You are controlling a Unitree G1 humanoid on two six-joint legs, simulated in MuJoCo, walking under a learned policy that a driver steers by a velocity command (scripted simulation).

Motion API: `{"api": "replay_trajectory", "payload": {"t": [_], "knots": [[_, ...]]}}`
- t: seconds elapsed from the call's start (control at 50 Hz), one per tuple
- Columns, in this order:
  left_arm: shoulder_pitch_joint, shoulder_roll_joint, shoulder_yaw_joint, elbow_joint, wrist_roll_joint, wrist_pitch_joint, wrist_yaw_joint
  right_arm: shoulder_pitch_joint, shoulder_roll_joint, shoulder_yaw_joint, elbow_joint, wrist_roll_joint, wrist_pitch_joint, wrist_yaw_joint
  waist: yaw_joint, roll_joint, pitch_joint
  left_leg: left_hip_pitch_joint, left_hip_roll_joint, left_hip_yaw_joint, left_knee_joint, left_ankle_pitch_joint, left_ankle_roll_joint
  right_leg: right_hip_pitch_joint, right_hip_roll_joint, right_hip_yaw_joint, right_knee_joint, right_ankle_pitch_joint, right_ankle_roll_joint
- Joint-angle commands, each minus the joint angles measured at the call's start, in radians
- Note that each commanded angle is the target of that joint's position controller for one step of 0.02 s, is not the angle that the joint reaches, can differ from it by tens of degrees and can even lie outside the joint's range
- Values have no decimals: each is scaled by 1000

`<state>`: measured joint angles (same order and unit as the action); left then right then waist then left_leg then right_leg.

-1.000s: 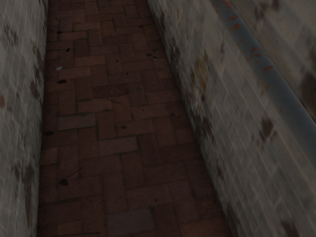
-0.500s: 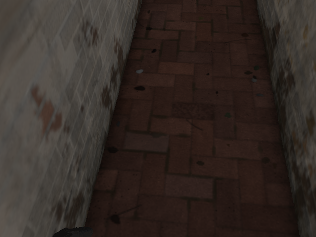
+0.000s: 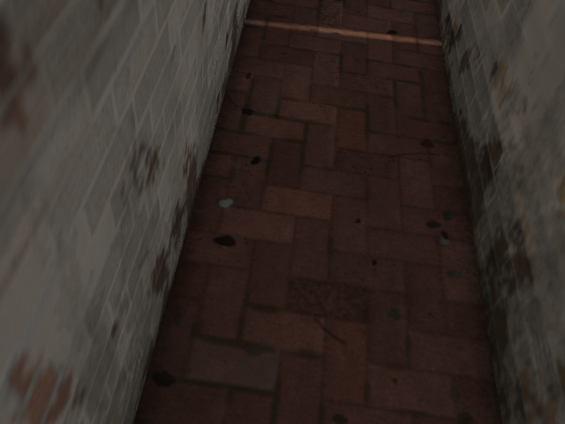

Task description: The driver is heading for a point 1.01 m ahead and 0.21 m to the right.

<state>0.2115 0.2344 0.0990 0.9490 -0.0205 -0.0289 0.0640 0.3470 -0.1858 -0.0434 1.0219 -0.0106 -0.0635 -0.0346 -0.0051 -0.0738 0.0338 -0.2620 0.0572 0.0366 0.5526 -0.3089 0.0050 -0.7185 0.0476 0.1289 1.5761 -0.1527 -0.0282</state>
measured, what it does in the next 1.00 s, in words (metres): walks ahead: right foot, then left foot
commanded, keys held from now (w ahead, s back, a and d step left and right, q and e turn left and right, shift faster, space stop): w+e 0.54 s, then w+q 0.46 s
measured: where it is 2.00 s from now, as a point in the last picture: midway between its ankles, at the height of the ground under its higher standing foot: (321, 253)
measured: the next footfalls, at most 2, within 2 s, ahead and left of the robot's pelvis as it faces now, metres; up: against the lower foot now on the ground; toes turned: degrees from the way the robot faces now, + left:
right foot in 0.36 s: +0.40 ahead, -0.20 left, +0.00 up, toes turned -12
left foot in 0.92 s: +0.80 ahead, -0.15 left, +0.00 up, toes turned -18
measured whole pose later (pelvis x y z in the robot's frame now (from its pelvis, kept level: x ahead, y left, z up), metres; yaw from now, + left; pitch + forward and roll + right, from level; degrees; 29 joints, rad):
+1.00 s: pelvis +0.68 -0.19 -0.02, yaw -13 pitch +3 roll +4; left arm 0.37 0.27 0.07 0.86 -0.01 -0.07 0.07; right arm 0.13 -0.25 -0.07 0.85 0.00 -0.08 0.06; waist -0.02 0.01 0.05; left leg -0.42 -0.17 0.01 0.51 -0.15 0.11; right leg -0.24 0.02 0.06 1.31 -0.50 0.06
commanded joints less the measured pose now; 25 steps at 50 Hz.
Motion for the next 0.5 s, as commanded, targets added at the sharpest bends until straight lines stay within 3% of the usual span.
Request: {"api": "replay_trajectory", "payload": {"t": [0.02,0.06,0.08,0.1,0.12,0.14,0.18,0.2,0.22,0.24,0.26,0.28,0.3,0.32,0.34,0.36,0.38,0.4,0.42,0.44,0.46,0.48,0.5], "knots": [[-24,-30,-8,-99,-10,7,-12,69,-51,5,8,14,-32,-14,2,170,27,122,225,-181,-252,222,77,-235,-63,92,-64,125,-17],[-74,-56,-21,-131,2,10,-31,130,-64,5,48,22,-41,-28,-3,185,66,135,243,-132,-264,282,85,-286,-56,92,-179,190,-2],[-98,-43,-23,-155,6,11,-40,151,-69,4,49,12,-40,-35,-9,180,81,144,241,-98,-266,321,85,-301,-57,92,-262,232,8],[-167,-29,-22,-196,-3,1,-50,133,-90,-6,43,15,-42,-42,-7,206,78,136,219,-46,-297,317,81,-267,-65,54,-401,292,23],[-229,-35,-27,-220,-10,0,-51,148,-85,-6,45,16,-41,-45,-39,220,93,152,220,-24,-331,344,81,-252,-68,20,-488,327,27],[-235,-43,-33,-230,-15,0,-58,140,-115,-17,33,-1,-32,-48,-41,245,97,136,213,-3,-361,293,76,-188,-75,-15,-581,345,24],[-279,-51,-35,-268,-14,13,-83,144,-151,-32,15,21,-20,-52,-45,263,135,126,214,61,-407,320,74,-91,-75,-97,-653,333,18],[-288,-66,-37,-276,-6,24,-91,172,-168,-40,25,27,-11,-50,-59,236,158,184,224,86,-408,359,78,-96,-92,-115,-672,278,4],[-298,-83,-45,-285,-7,32,-86,175,-158,-48,31,35,3,-49,-68,215,181,221,217,114,-390,367,70,-96,-100,-142,-737,224,-13],[-327,-73,-48,-309,-1,42,-90,198,-176,-57,33,33,15,-46,-77,191,186,262,246,120,-386,393,76,-70,-93,-170,-761,172,-23],[-321,-54,-42,-328,4,45,-92,177,-195,-65,28,30,20,-44,-63,197,175,280,247,142,-355,489,63,-13,-88,-193,-795,111,-37],[-279,-18,-25,-334,15,37,-93,159,-243,-76,17,39,11,-42,-42,215,155,293,238,165,-287,708,72,74,-65,-250,-813,22,-51],[-209,9,-9,-320,18,32,-88,170,-292,-91,21,38,5,-44,5,247,83,296,255,164,-166,948,80,217,-20,-293,-797,-60,-78],[-99,40,14,-288,17,27,-88,151,-320,-101,15,58,-8,-39,81,250,9,273,259,169,-8,1086,79,391,21,-306,-853,-50,-114],[90,137,59,-231,6,38,-84,100,-297,-97,-9,65,-39,-34,169,244,-94,186,219,147,158,1119,64,655,53,-266,-901,18,-153],[225,202,85,-200,0,45,-50,91,-243,-80,-28,56,-72,-31,215,138,-175,-68,136,113,520,595,21,949,-44,0,-936,64,-218],[117,295,73,-231,25,-4,-77,243,-87,-29,-78,48,-115,-12,23,-227,-329,-405,-67,-47,951,-237,-26,1145,-322,662,-1139,-168,-460],[238,146,36,-208,35,-20,-85,153,-193,-64,-82,64,-156,6,108,-140,-414,-447,-52,-248,1045,-152,-15,1105,-314,808,-1317,-325,-438],[196,111,31,-192,45,-42,-78,53,-234,-74,-113,84,-154,-2,112,-136,-279,-515,-35,-216,1055,-91,-21,1008,-316,656,-1347,-145,-363],[139,109,21,-206,22,-57,-85,-36,-164,-53,-153,40,-135,-12,65,-49,-181,-530,0,-192,999,-47,-9,877,-291,524,-1304,58,-299],[72,96,14,-220,6,-64,-85,-79,-161,-60,-157,0,-109,-24,24,37,-154,-491,32,-190,957,3,0,749,-250,422,-1278,187,-258],[72,111,15,-232,10,-56,-82,-35,-168,-65,-133,-10,-79,-19,-15,156,-165,-428,65,-191,902,32,3,674,-242,366,-1272,244,-217],[80,123,13,-243,11,-51,-78,-73,-174,-72,-170,-2,-61,-21,-21,139,-154,-421,77,-184,832,36,9,644,-221,343,-1273,259,-202]]}}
